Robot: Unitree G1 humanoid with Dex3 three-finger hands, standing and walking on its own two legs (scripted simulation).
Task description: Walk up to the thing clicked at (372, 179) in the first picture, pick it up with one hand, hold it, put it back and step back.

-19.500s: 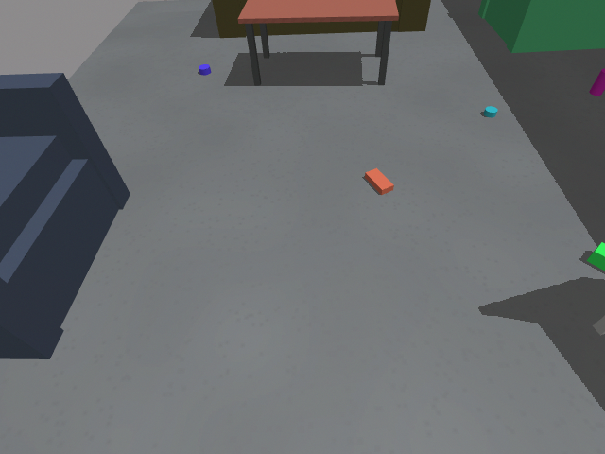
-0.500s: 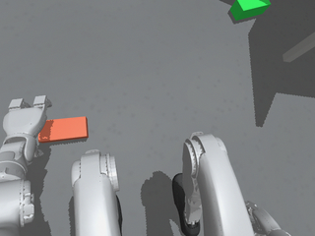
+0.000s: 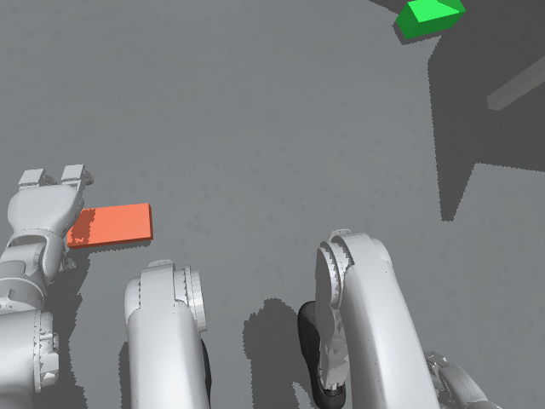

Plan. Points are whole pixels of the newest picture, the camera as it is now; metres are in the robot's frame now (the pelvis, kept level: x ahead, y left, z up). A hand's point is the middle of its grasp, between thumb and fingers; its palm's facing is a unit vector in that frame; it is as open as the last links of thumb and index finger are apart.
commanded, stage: rise first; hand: left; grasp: from above
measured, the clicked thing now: (111, 225) +0.43 +0.26 -0.30
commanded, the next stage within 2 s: approach in 0.22 s
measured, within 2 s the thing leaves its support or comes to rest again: neither
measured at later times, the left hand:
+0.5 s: hand (72, 230) +0.40 +0.29 -0.18, palm faces -0.48 -0.05 -0.87, open 14.2 cm
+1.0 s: hand (76, 225) +0.41 +0.29 -0.19, palm faces -0.49 -0.09 -0.87, open 14.2 cm
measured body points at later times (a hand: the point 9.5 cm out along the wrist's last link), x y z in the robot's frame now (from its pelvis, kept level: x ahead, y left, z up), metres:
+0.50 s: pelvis +0.00 +0.00 +0.00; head +0.22 +0.07 +0.38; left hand +0.42 +0.29 -0.13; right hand +0.08 -0.28 -0.11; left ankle +0.07 +0.12 -0.28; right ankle +0.10 -0.13 -0.28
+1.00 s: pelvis +0.00 +0.00 -0.01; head +0.23 +0.04 +0.37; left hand +0.43 +0.29 -0.14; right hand +0.03 -0.28 -0.12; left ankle +0.07 +0.12 -0.28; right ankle +0.10 -0.13 -0.28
